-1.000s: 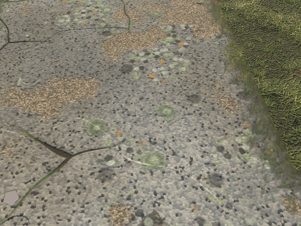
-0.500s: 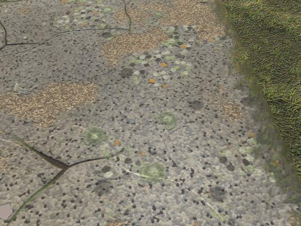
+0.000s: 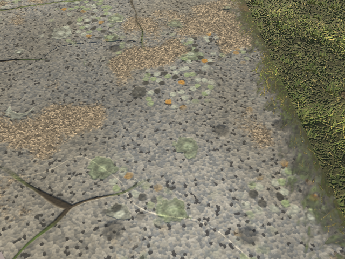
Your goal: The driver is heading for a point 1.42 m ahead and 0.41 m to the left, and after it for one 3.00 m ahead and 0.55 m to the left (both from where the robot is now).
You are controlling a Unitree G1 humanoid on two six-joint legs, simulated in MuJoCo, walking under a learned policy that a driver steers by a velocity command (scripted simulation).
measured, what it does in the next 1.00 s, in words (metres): steps on the spot: right foot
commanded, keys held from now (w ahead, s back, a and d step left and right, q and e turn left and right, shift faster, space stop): no key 0.46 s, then w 0.10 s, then no key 0.44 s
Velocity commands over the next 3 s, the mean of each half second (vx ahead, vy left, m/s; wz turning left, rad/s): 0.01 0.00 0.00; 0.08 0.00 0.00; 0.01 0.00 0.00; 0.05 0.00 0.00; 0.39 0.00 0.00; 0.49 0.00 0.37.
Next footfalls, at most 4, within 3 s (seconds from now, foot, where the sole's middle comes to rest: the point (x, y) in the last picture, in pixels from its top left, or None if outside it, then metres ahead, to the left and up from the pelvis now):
0.96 right None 0.06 -0.12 -0.77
2.16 right None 0.12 -0.14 -0.77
2.66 left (162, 256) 0.50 0.07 -0.77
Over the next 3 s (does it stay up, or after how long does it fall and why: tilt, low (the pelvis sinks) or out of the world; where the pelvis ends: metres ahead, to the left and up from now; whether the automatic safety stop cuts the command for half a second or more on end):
stays up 0.50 0.00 0.01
